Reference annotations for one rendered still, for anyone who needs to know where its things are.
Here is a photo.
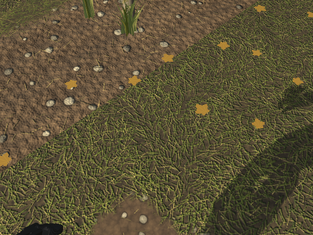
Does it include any robot left hand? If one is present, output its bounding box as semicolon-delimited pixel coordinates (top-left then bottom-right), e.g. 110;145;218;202
17;222;64;235

